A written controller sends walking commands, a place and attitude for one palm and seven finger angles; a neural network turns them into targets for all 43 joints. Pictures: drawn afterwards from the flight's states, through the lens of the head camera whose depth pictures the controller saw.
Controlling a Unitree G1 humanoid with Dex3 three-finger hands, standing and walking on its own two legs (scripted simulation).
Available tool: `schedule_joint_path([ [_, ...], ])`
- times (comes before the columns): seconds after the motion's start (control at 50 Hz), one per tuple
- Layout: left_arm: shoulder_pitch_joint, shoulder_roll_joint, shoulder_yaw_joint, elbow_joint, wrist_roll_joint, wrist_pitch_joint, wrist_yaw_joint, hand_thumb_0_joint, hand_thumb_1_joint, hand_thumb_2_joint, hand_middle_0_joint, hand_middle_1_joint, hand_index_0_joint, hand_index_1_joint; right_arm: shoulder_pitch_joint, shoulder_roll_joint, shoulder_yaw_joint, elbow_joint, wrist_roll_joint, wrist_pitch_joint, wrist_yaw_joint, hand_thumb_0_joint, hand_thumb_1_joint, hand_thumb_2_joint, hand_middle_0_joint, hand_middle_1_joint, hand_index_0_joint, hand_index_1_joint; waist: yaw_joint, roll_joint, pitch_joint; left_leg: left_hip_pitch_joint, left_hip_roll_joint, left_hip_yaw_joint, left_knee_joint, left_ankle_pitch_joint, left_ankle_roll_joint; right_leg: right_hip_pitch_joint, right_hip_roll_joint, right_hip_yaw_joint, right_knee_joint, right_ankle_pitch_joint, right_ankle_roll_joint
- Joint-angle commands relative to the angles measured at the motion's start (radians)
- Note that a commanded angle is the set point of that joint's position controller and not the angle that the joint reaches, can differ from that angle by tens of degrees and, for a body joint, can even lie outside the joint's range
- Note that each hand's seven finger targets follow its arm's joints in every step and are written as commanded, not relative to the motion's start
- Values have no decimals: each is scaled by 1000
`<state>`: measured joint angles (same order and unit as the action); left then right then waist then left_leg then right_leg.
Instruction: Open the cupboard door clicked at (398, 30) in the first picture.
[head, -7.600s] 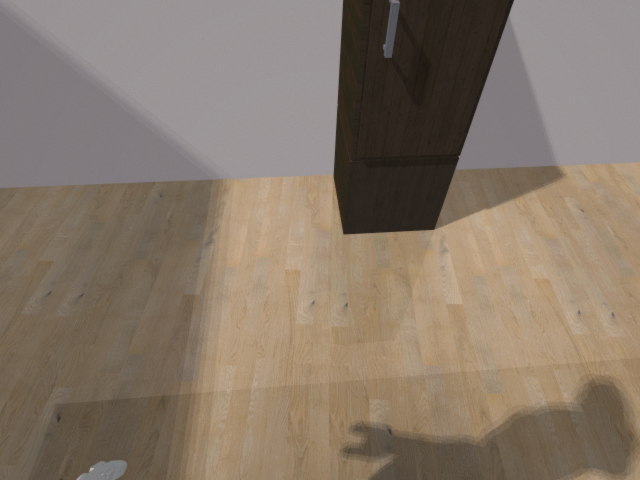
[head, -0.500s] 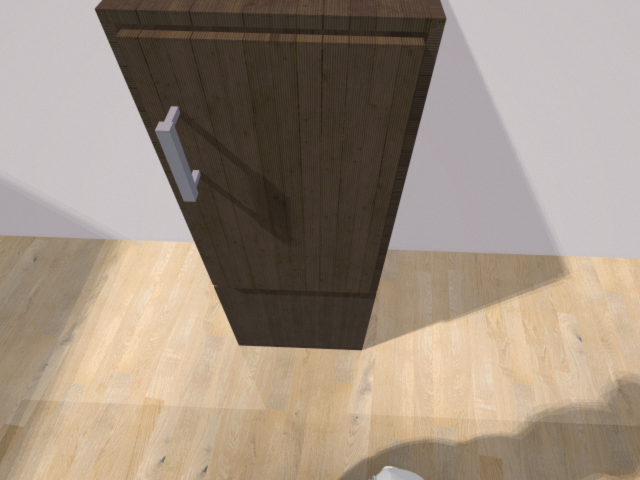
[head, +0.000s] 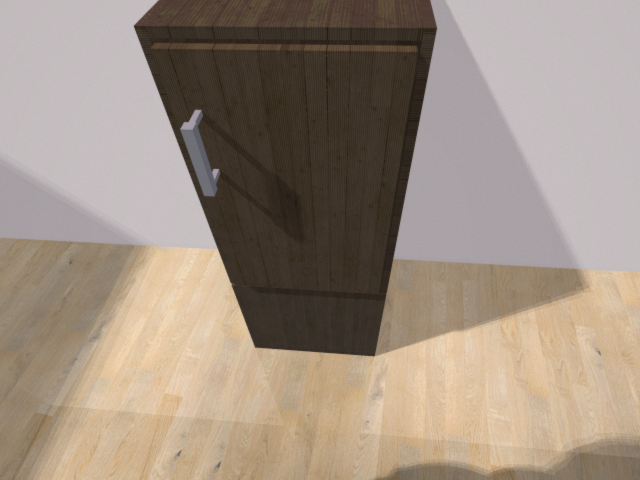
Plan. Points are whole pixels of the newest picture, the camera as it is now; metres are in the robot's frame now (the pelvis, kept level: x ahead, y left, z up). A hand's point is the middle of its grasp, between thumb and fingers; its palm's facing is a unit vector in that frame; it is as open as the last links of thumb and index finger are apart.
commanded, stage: come to a stop and stand still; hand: left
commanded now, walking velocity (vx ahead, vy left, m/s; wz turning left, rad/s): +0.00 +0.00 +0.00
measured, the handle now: (203, 154) +0.56 +0.25 +0.08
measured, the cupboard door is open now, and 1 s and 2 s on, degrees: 0 0 0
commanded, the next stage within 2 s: look again from close up in 0.74 s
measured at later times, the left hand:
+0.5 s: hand out of the picture -0.04 +0.20 -0.18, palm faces +0.01 -0.99 -0.17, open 7.4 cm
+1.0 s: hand out of the picture -0.04 +0.21 -0.18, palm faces -0.01 -0.98 -0.19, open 7.4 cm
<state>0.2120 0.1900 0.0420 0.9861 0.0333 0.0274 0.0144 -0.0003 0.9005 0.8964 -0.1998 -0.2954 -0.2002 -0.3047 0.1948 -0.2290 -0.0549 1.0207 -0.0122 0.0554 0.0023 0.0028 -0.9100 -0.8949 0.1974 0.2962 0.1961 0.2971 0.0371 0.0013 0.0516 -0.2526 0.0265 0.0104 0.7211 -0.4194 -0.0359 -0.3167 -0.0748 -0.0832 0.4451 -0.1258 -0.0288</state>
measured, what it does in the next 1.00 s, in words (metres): steps on the spot: left foot, then right foot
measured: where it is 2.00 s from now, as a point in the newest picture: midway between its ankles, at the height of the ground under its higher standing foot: outside the picture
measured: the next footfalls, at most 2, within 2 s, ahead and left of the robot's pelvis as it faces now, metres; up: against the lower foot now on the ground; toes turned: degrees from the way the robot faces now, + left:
left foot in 0.08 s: +0.00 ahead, +0.15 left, +0.00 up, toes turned +1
right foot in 0.30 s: +0.01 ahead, -0.08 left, +0.00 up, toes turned -2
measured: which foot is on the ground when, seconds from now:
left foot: up 0.00-0.06, down 0.08-1.00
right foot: down 0.00-0.08, up 0.10-0.28, down 0.30-1.00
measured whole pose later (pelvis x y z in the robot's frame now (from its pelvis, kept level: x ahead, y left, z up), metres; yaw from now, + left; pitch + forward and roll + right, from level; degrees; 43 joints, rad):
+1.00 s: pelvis -0.03 +0.04 -0.01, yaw +0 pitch +0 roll +0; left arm 0.30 0.13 -0.01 1.12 0.02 -0.02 0.03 0.00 0.91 0.90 -0.20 -0.29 -0.20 -0.30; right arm 0.31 -0.15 0.00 1.07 -0.01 -0.02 -0.02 0.00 -0.91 -0.89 0.20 0.30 0.20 0.30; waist -0.02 0.03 0.02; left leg -0.22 0.01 0.04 0.54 -0.31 0.01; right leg -0.25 -0.02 -0.03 0.52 -0.27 0.01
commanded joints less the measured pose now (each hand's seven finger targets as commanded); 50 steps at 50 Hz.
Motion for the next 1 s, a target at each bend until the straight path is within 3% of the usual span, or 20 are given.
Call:
schedule_joint_path([
  [0.0,-17,191,47,-30,-10,-4,17,0,900,900,-200,-300,-200,-300,188,-21,4,3,3,-34,-9,0,-900,-900,200,300,200,300,-58,-161,-85,176,-20,59,-324,133,21,-27,-146,207,-183,-315,-45],
  [0.02,-15,153,36,-30,-18,2,15,0,900,900,-200,-300,-200,-300,209,-43,4,9,-1,-41,-11,0,-900,-900,200,300,200,300,-62,-50,-66,191,28,-8,-407,94,38,-91,-91,157,-102,-356,-6],
  [0.04,1,96,26,-36,-25,8,10,0,900,900,-200,-300,-200,-300,183,-95,-5,-8,-12,-44,-15,0,-900,-900,200,300,200,300,-50,152,-13,76,174,-212,-530,-88,89,-128,-5,78,31,-345,35],
  [0.06,0,68,21,-41,-26,7,6,0,900,900,-200,-300,-200,-300,118,-142,-5,-43,-15,-42,-22,0,-900,-900,200,300,200,300,-32,219,40,-118,277,-319,-627,-213,145,-71,34,11,161,-277,49],
  [0.08,-1,69,20,-26,-14,15,6,0,900,900,-200,-300,-200,-300,32,-129,-3,-50,-13,-47,-25,0,-900,-900,200,300,200,300,-14,275,69,-225,280,-338,-669,-243,169,-21,31,41,275,-278,49],
  [0.14,83,61,13,39,-10,10,-1,0,900,900,-200,-300,-200,-300,-36,-78,18,-33,-7,-55,-38,0,-900,-900,200,300,200,300,26,185,60,-116,174,-152,-572,72,158,-41,35,76,413,-246,47],
  [0.2,55,31,-11,47,-18,-13,4,0,900,900,-200,-300,-200,-300,64,-66,17,15,-5,-66,-44,0,-900,-900,200,300,200,300,-20,137,15,87,179,-123,-462,434,171,-41,24,51,197,-271,59],
  [0.24,96,33,-17,77,-24,-28,10,0,900,900,-200,-300,-200,-300,111,-59,17,47,2,-72,-47,0,-900,-900,200,300,200,300,-16,105,-37,144,150,-105,-360,600,140,77,25,47,-39,-96,61],
  [0.28,129,83,-15,112,-26,-44,21,0,900,900,-200,-300,-200,-300,140,-16,20,64,16,-82,-44,0,-900,-900,200,300,200,300,-33,0,-76,75,89,-63,-303,516,71,227,-65,150,-82,225,21],
  [0.3,129,91,-18,119,-26,-45,22,0,900,900,-200,-300,-200,-300,140,-3,23,64,18,-84,-41,0,-900,-900,200,300,200,300,-38,9,-82,77,70,-50,-324,438,56,225,-101,144,-58,269,7],
  [0.32,116,89,-14,127,-26,-48,22,0,900,900,-200,-300,-200,-300,132,2,25,72,12,-74,-42,0,-900,-900,200,300,200,300,-43,-103,-77,86,62,-37,-325,391,41,198,-83,157,-50,257,-5],
  [0.34,112,74,-19,131,-28,-49,22,0,900,900,-200,-300,-200,-300,132,-6,25,78,10,-71,-43,0,-900,-900,200,300,200,300,-43,-133,-68,109,63,-29,-329,363,39,167,-82,154,-65,218,-7],
  [0.46,96,39,-25,134,-27,-33,23,0,900,900,-200,-300,-200,-300,134,8,35,108,7,-71,-41,0,-900,-900,200,300,200,300,-37,-10,43,66,71,-48,-405,236,52,92,-32,140,-117,-74,14],
  [0.58,112,37,-24,135,-25,-30,22,0,900,900,-200,-300,-200,-300,153,14,35,113,5,-70,-41,0,-900,-900,200,300,200,300,-32,-5,45,35,69,-56,-418,171,55,99,-25,134,-122,-108,18],
  [0.8,121,27,-25,134,-25,-36,24,0,900,900,-200,-300,-200,-300,171,20,37,118,7,-79,-43,0,-900,-900,200,300,200,300,-33,7,31,50,78,-57,-414,255,56,114,-27,121,-103,-30,17],
  [0.82,198,62,-34,160,-13,-62,63,0,900,900,-200,-300,-200,-300,52,-26,40,38,12,-92,-27,0,-900,-900,200,300,200,300,8,18,45,-8,84,-6,-208,313,28,103,-74,156,-77,213,7],
  [0.84,152,98,-29,109,-20,-71,51,0,900,900,-200,-300,-200,-300,117,23,41,13,3,-76,-22,0,-900,-900,200,300,200,300,-51,16,-17,4,26,-23,-236,105,31,87,-102,211,-106,-81,-22],
  [0.86,118,92,-30,89,-18,-73,42,0,900,900,-200,-300,-200,-300,159,18,41,19,-4,-77,-17,0,-900,-900,200,300,200,300,-64,12,-28,18,30,-30,-248,116,39,34,-71,193,-93,-265,-33],
  [0.9,108,73,-29,72,-17,-68,32,0,900,900,-200,-300,-200,-300,185,13,43,5,-8,-83,-15,0,-900,-900,200,300,200,300,-63,67,-32,-8,54,-52,-282,162,63,45,-24,138,-26,-226,-22],
  [0.98,121,45,-35,77,-17,-64,24,0,900,900,-200,-300,-200,-300,170,-2,47,-9,-2,-94,-25,0,-900,-900,200,300,200,300,-44,23,7,-32,76,-75,-323,254,80,96,-8,111,10,-82,-11],
])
